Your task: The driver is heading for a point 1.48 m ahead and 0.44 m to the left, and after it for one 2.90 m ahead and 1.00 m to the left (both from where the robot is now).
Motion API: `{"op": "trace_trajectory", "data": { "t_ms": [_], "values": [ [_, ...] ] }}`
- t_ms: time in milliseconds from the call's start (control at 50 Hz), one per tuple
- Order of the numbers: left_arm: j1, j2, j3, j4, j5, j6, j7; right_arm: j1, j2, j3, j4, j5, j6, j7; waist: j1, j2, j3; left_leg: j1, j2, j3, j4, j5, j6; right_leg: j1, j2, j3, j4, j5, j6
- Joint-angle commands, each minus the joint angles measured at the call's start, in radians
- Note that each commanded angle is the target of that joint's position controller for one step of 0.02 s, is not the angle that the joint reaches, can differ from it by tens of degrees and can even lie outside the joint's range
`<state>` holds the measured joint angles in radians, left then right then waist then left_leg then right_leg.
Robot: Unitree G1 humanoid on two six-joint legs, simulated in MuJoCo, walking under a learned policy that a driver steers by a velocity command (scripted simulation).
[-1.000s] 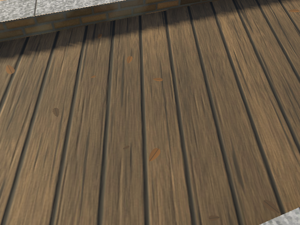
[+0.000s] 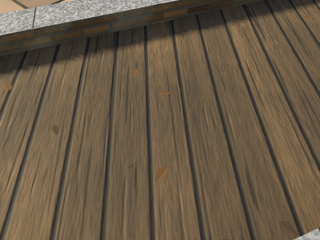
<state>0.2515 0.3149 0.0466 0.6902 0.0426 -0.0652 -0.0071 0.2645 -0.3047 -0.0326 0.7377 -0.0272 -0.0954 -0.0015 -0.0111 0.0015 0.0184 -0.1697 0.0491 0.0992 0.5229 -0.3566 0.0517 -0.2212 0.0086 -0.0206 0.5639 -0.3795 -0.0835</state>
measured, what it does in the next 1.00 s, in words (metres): goes down: left foot, then right foot 0.17 m lower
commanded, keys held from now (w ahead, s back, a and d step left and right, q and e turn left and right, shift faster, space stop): w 0.64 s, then no key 0.26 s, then q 0.10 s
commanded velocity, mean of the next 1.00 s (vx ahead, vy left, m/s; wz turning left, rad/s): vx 0.35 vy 0.00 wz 0.01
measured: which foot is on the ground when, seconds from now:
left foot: down 0.00-0.10, up 0.12-0.38, down 0.40-0.84, up 0.86-1.00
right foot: down 0.00-0.40, up 0.42-0.84, down 0.86-1.00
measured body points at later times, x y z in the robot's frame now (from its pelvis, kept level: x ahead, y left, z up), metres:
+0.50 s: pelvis +0.19 +0.01 -0.04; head +0.21 +0.01 +0.41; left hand +0.25 +0.27 -0.17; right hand +0.29 -0.24 -0.15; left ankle +0.19 +0.10 -0.74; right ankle +0.07 -0.12 -0.64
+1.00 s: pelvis +0.47 -0.04 -0.18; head +0.49 -0.05 +0.27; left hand +0.59 +0.19 -0.31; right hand +0.49 -0.29 -0.33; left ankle +0.39 +0.13 -0.75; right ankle +0.55 -0.12 -0.91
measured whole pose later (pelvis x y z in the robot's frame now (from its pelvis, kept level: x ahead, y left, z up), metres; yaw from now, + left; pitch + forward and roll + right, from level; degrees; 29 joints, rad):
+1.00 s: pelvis +0.47 -0.04 -0.18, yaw +1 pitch +2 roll -1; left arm 0.17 0.18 0.00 0.85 0.02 -0.04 -0.02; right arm 0.33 -0.22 -0.02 0.89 0.03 -0.01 -0.05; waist -0.05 0.04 0.01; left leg -0.61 0.00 -0.16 1.52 -0.44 -0.05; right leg -0.44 0.05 -0.06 0.55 -0.14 -0.09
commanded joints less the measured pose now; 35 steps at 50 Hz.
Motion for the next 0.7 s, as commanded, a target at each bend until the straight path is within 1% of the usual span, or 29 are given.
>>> {"op": "trace_trajectory", "data": {
  "t_ms": [20, 80, 100, 120, 140, 160, 180, 220, 260, 280, 300, 320, 340, 360, 380, 400, 420, 440, 460, 480, 500, 520, 540, 580, 620, 640, 660, 680, 700],
  "values": [
    [-0.096, 0.049, 0.015, -0.091, 0.01, -0.042, 0.001, -0.001, -0.141, -0.031, -0.047, 0.01, 0.0, -0.026, -0.023, 0.112, 0.078, 0.078, 0.277, -0.349, -0.322, -0.215, 0.223, -0.124, 0.009, -0.048, -0.044, -0.044, -0.02],
    [0.072, 0.063, 0.027, -0.028, 0.016, -0.072, -0.009, -0.134, -0.148, -0.028, -0.066, -0.032, 0.024, -0.009, 0.095, 0.052, 0.04, -0.097, 0.158, -0.174, -0.151, -0.099, 0.167, 0.185, 0.016, -0.05, -0.153, 0.1, -0.045],
    [0.179, 0.111, 0.04, 0.004, 0.027, -0.08, 0.002, -0.151, -0.097, -0.018, -0.089, -0.048, 0.017, 0.0, 0.123, -0.083, -0.01, -0.248, 0.051, -0.072, 0.115, -0.028, 0.092, 0.342, -0.094, 0.144, -0.165, 0.161, -0.134],
    [0.303, 0.176, 0.053, 0.005, 0.024, -0.08, 0.012, -0.141, -0.039, 0.006, -0.093, -0.063, -0.006, 0.027, 0.18, -0.188, -0.056, -0.511, -0.082, -0.079, 0.424, -0.142, 0.014, 0.564, -0.299, 0.529, -0.279, 0.412, -0.311],
    [0.372, 0.134, 0.041, 0.033, 0.028, -0.081, 0.008, -0.142, -0.025, 0.008, -0.082, -0.038, -0.037, 0.041, 0.201, -0.12, 0.013, -0.688, -0.055, -0.198, 0.599, -0.24, 0.029, 0.588, -0.407, 0.564, -0.332, 0.431, -0.334],
    [0.336, 0.095, 0.027, 0.059, 0.029, -0.078, -0.001, -0.152, -0.038, 0.002, -0.077, -0.028, -0.05, 0.033, 0.161, -0.078, 0.074, -0.753, -0.012, -0.215, 0.702, -0.209, 0.031, 0.544, -0.41, 0.485, -0.317, 0.405, -0.29],
    [0.284, 0.047, 0.006, 0.051, 0.03, -0.074, -0.004, -0.153, -0.07, -0.009, -0.076, -0.047, -0.05, 0.026, 0.126, -0.039, 0.061, -0.724, 0.004, -0.195, 0.709, -0.155, 0.029, 0.476, -0.368, 0.399, -0.311, 0.429, -0.257],
    [0.182, 0.006, -0.021, 0.041, 0.018, -0.06, 0.0, -0.127, -0.037, -0.004, -0.062, -0.075, -0.026, 0.028, 0.042, -0.05, 0.052, -0.593, 0.04, -0.156, 0.574, -0.03, 0.028, 0.316, -0.282, 0.246, -0.346, 0.462, -0.185],
    [0.164, 0.016, -0.022, 0.033, 0.004, -0.045, 0.009, -0.181, 0.001, 0.001, -0.059, -0.051, -0.004, 0.043, 0.049, -0.052, 0.052, -0.478, 0.021, -0.088, 0.328, 0.064, -0.015, 0.24, -0.201, 0.15, -0.416, 0.365, -0.134],
    [0.173, 0.049, -0.019, 0.04, 0.014, -0.035, -0.002, -0.226, 0.049, 0.018, -0.076, -0.052, 0.004, 0.056, 0.057, -0.069, 0.054, -0.353, -0.005, -0.035, 0.294, 0.076, -0.033, 0.129, -0.169, 0.098, -0.419, 0.376, -0.13],
    [0.179, 0.076, -0.011, 0.044, 0.021, -0.03, -0.014, -0.24, 0.057, 0.024, -0.087, -0.044, 0.003, 0.067, 0.05, -0.084, 0.052, -0.268, -0.032, -0.012, 0.277, 0.067, -0.041, 0.053, -0.175, 0.092, -0.411, 0.438, -0.137],
    [0.146, 0.095, -0.007, 0.025, 0.079, -0.027, -0.02, -0.116, 0.055, 0.026, -0.053, -0.055, -0.013, 0.082, 0.004, -0.089, 0.036, -0.139, -0.032, -0.066, 0.458, 0.296, -0.024, -0.07, -0.178, 0.07, -0.325, 0.513, -0.126],
    [0.068, 0.12, 0.002, 0.009, 0.089, -0.033, -0.026, 0.014, -0.006, 0.007, -0.025, -0.058, -0.019, 0.085, -0.06, -0.059, 0.033, -0.11, -0.038, -0.075, 0.459, 0.323, -0.007, -0.119, -0.18, 0.056, -0.26, 0.566, -0.13],
    [0.009, 0.136, 0.005, -0.014, 0.075, -0.041, -0.028, 0.096, -0.062, -0.015, -0.009, -0.065, -0.025, 0.08, -0.106, -0.041, 0.017, 0.011, -0.07, -0.029, 0.449, 0.296, 0.002, -0.193, -0.165, 0.035, -0.163, 0.632, -0.122],
    [0.026, 0.134, 0.005, -0.007, 0.05, -0.051, -0.027, 0.071, -0.076, -0.025, -0.036, -0.082, -0.032, 0.067, -0.091, -0.021, -0.003, 0.003, -0.071, -0.019, 0.328, 0.315, 0.008, -0.143, -0.101, -0.013, -0.041, 0.543, -0.108],
    [0.025, 0.142, 0.005, -0.003, 0.043, -0.049, -0.035, 0.196, -0.073, -0.032, 0.005, -0.087, -0.038, 0.052, -0.145, -0.001, -0.019, 0.17, -0.102, 0.022, 0.272, 0.29, 0.014, -0.225, -0.08, -0.02, 0.17, 0.541, -0.101],
    [0.011, 0.139, 0.01, -0.01, 0.057, -0.046, -0.047, 0.464, -0.081, -0.043, 0.089, -0.085, -0.04, 0.038, -0.24, 0.075, -0.046, 0.348, -0.121, 0.042, 0.258, 0.241, 0.031, -0.355, -0.026, -0.031, 0.52, 0.408, -0.092],
    [0.233, -0.136, -0.061, 0.011, 0.088, -0.054, -0.083, 0.546, -0.201, -0.043, 0.063, -0.034, -0.048, 0.041, -0.143, 0.39, -0.281, 0.556, 0.201, -0.597, 0.043, 0.343, 0.408, -0.567, 0.137, 0.026, 1.014, -0.288, -0.008],
    [0.098, -0.085, -0.052, -0.029, 0.043, -0.066, -0.093, 0.533, -0.155, -0.025, 0.06, -0.052, -0.068, 0.044, -0.188, 0.196, -0.102, 0.441, 0.295, -0.847, -0.088, 0.42, 0.455, -0.778, 0.144, 0.205, 1.129, -0.277, -0.022],
    [0.02, -0.04, -0.039, -0.058, 0.028, -0.066, -0.081, 0.344, -0.117, -0.014, 0.05, -0.04, -0.082, 0.049, -0.097, 0.112, 0.041, 0.259, 0.36, -0.872, -0.094, 0.13, 0.411, -0.897, 0.065, 0.261, 1.094, -0.122, -0.015],
    [-0.035, 0.034, -0.027, -0.045, 0.058, -0.052, -0.051, 0.164, -0.002, 0.022, 0.03, -0.044, -0.065, 0.038, -0.055, -0.069, 0.058, 0.073, 0.318, -0.755, -0.129, -0.129, 0.32, -0.864, -0.045, 0.215, 0.925, 0.025, -0.024],
    [-0.024, 0.039, -0.03, -0.047, 0.082, -0.041, -0.028, 0.105, 0.039, 0.05, 0.009, -0.054, -0.049, 0.033, -0.035, 0.008, 0.016, -0.051, 0.303, -0.732, -0.105, -0.136, 0.343, -0.774, -0.061, 0.211, 0.889, 0.06, 0.011],
    [0.018, 0.012, -0.042, -0.012, 0.081, -0.026, -0.032, 0.061, 0.101, 0.076, 0.015, -0.073, -0.036, 0.027, 0.018, -0.015, 0.047, -0.236, 0.257, -0.667, -0.107, -0.096, 0.348, -0.699, -0.079, 0.221, 0.866, 0.117, 0.027],
    [0.028, -0.054, -0.068, -0.022, 0.069, -0.007, -0.046, 0.011, 0.061, 0.066, 0.032, -0.07, -0.036, 0.017, 0.053, -0.016, 0.012, -0.399, 0.149, -0.448, -0.114, -0.118, 0.303, -0.556, -0.093, 0.131, 0.683, 0.142, 0.062],
    [0.038, -0.074, -0.087, -0.018, 0.094, -0.009, -0.079, 0.088, 0.017, 0.059, 0.067, -0.088, -0.058, 0.001, 0.03, -0.018, -0.016, -0.463, 0.057, -0.295, 0.01, -0.032, 0.264, -0.454, -0.084, 0.058, 0.649, 0.415, 0.054],
    [-0.076, -0.06, -0.086, -0.055, 0.101, -0.023, -0.074, 0.211, 0.058, 0.064, 0.096, -0.092, -0.067, -0.034, -0.041, -0.027, 0.008, -0.275, 0.044, -0.308, 0.052, -0.087, 0.184, -0.608, -0.142, 0.095, 0.486, 0.73, 0.095],
    [-0.195, -0.033, -0.08, -0.074, 0.107, -0.032, -0.075, 0.316, 0.06, 0.068, 0.112, -0.049, -0.068, -0.06, -0.12, 0.028, 0.028, -0.092, 0.021, -0.284, 0.119, -0.101, 0.162, -0.759, -0.124, 0.049, 0.292, 0.824, 0.104],
    [-0.268, -0.032, -0.085, -0.068, 0.079, -0.034, -0.072, 0.333, 0.065, 0.068, 0.118, -0.02, -0.067, -0.06, -0.149, 0.013, 0.053, -0.186, -0.019, -0.246, 0.168, -0.15, 0.128, -0.627, -0.129, 0.042, 0.054, 0.998, 0.102],
    [-0.265, -0.037, -0.085, -0.063, 0.052, -0.021, -0.072, 0.305, -0.008, 0.058, 0.112, -0.017, -0.055, -0.032, -0.113, 0.02, 0.045, -0.447, -0.061, -0.182, 0.111, -0.179, 0.111, -0.284, -0.066, -0.047, -0.01, 1.039, 0.1]
  ]
}}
